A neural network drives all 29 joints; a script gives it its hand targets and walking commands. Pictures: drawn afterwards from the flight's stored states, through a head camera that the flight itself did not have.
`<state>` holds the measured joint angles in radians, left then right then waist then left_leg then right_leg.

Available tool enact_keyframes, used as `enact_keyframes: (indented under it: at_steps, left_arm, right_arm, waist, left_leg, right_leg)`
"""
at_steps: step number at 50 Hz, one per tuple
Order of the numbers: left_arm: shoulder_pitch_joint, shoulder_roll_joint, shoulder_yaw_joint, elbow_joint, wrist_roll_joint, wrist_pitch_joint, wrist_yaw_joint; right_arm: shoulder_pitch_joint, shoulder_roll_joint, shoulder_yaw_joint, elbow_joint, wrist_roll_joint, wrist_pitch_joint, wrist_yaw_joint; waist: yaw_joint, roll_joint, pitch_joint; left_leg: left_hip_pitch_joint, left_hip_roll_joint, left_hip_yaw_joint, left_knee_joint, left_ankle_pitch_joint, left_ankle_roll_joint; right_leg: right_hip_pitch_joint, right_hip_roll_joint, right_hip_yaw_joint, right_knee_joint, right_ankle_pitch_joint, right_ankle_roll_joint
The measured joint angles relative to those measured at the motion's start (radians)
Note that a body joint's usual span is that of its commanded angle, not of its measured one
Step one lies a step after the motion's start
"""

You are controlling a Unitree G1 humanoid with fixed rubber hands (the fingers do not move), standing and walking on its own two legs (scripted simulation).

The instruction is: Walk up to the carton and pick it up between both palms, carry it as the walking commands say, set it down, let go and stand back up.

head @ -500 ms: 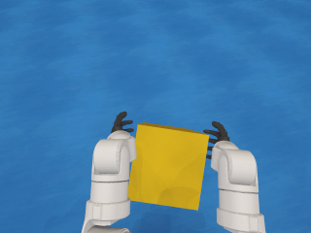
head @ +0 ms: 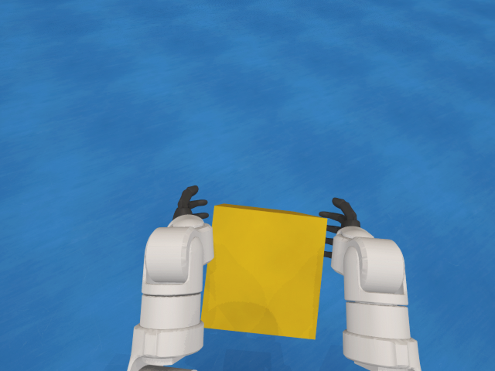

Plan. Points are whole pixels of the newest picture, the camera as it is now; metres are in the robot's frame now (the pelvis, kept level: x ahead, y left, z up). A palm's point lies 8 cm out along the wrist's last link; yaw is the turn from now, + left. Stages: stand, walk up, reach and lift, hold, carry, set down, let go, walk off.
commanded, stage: carry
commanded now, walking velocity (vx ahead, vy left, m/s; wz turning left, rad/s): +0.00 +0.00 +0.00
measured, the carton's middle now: (258, 255) +0.35 +0.02 -0.05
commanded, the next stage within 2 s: none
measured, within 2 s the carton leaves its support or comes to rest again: neither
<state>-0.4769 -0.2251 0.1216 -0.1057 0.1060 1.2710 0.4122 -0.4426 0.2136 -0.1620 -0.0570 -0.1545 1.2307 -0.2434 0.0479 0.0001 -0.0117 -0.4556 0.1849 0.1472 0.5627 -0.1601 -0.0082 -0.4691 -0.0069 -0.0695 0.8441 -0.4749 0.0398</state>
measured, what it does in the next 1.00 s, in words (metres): walks backwards: right foot, then left foot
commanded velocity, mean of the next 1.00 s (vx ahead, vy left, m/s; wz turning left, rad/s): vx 0.00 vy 0.00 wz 0.00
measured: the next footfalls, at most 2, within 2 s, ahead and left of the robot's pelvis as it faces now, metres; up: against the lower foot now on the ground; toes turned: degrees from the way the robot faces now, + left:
right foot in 0.06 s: +0.01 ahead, -0.15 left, +0.00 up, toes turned +5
left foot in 0.28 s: +0.01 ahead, +0.10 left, +0.00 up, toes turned -13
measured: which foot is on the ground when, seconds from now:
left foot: down 0.00-0.10, up 0.12-0.26, down 0.28-1.00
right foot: up 0.00-0.04, down 0.06-1.00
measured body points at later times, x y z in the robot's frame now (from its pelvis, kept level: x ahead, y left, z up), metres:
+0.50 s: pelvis -0.11 -0.03 +0.00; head -0.13 -0.02 +0.45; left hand +0.21 +0.08 +0.08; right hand +0.19 -0.17 +0.08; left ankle -0.03 +0.11 -0.73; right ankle -0.03 -0.15 -0.73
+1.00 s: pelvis -0.12 -0.01 +0.00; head -0.13 +0.00 +0.45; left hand +0.20 +0.09 +0.07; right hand +0.18 -0.16 +0.07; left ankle -0.03 +0.11 -0.73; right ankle -0.03 -0.16 -0.73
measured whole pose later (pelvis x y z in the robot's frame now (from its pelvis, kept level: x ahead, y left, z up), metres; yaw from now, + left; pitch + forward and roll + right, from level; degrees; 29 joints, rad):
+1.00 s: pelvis -0.12 -0.01 +0.00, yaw -3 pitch +2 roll +0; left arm -0.43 -0.21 0.12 0.01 0.12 1.24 0.35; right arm -0.41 0.20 -0.13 0.02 -0.11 1.26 -0.32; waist 0.00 -0.02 -0.09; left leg -0.44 0.06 0.08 0.54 -0.15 0.00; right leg -0.45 -0.07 -0.10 0.51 -0.13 0.01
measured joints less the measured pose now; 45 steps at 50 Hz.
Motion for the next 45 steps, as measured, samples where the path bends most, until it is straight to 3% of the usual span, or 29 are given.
enact_keyframes:
  at_steps: [2, 4, 7, 9, 13, 16, 22, 28, 45]
  left_arm:
    - [-0.013, -0.005, 0.012, 0.015, 0.005, -0.007, -0.005]
    - [-0.018, -0.009, 0.013, 0.039, 0.011, -0.025, -0.016]
    - [-0.002, -0.003, -0.008, 0.096, 0.022, -0.039, -0.045]
    - [0.006, 0.001, -0.012, 0.122, 0.031, -0.03, -0.067]
    - [0.012, 0.003, 0.0, 0.144, 0.057, -0.028, -0.116]
    - [0.02, 0.007, 0.011, 0.141, 0.071, -0.044, -0.137]
    - [0.064, 0.025, 0.002, 0.112, 0.039, -0.03, -0.103]
    - [0.048, 0.018, 0.008, 0.118, 0.019, -0.015, -0.064]
    - [0.045, 0.017, 0.001, 0.116, 0.016, -0.024, -0.065]
  right_arm:
    - [-0.001, 0.0, -0.001, 0.005, -0.015, -0.005, 0.012]
    - [0.004, -0.003, -0.002, 0.007, -0.023, -0.012, 0.012]
    - [0.046, -0.019, 0.014, 0.007, 0.004, 0.002, -0.02]
    - [0.057, -0.024, 0.02, 0.009, 0.027, 0.03, -0.053]
    - [0.049, -0.021, 0.021, 0.011, 0.063, 0.064, -0.115]
    - [0.032, -0.014, 0.022, 0.031, 0.067, 0.051, -0.13]
    - [0.012, -0.006, 0.027, 0.092, 0.054, 0.036, -0.109]
    - [0.022, -0.01, 0.024, 0.1, 0.036, 0.03, -0.073]
    - [0.032, -0.014, 0.028, 0.074, 0.043, 0.031, -0.082]
  waist:
    - [0.005, 0.006, -0.017]
    - [0.007, 0.025, -0.025]
    - [-0.019, 0.023, -0.037]
    - [-0.045, 0.023, -0.048]
    - [-0.089, 0.021, -0.075]
    - [-0.105, -0.004, -0.081]
    - [-0.067, -0.045, -0.092]
    - [-0.037, -0.031, -0.104]
    - [-0.05, -0.017, -0.083]
  left_leg:
    - [-0.028, 0.008, 0.006, 0.004, 0.021, -0.01]
    - [-0.057, 0.021, 0.005, 0.025, 0.032, -0.024]
    - [-0.091, -0.029, -0.047, 0.127, -0.17, -0.056]
    - [-0.098, -0.059, -0.071, 0.217, -0.208, -0.068]
    - [-0.015, -0.092, -0.083, 0.156, -0.214, -0.071]
    - [0.044, -0.107, -0.074, 0.018, -0.059, -0.038]
    - [0.057, -0.105, -0.055, -0.022, -0.03, -0.023]
    - [0.04, -0.098, -0.068, -0.031, -0.006, -0.016]
    - [0.017, -0.113, -0.069, -0.025, 0.022, 0.002]
  right_leg:
    - [0.11, -0.011, -0.018, -0.2, 0.047, 0.001]
    - [0.143, -0.013, -0.029, -0.311, 0.214, -0.003]
    - [0.102, -0.027, -0.017, -0.271, 0.225, -0.031]
    - [0.092, -0.034, -0.009, -0.277, 0.229, -0.038]
    - [0.054, -0.03, 0.0, -0.266, 0.253, -0.042]
    - [0.031, -0.033, 0.002, -0.251, 0.264, -0.042]
    - [0.04, -0.049, -0.015, -0.296, 0.311, -0.042]
    - [0.038, -0.048, -0.04, -0.329, 0.316, -0.036]
    - [0.02, -0.062, -0.036, -0.33, 0.321, -0.028]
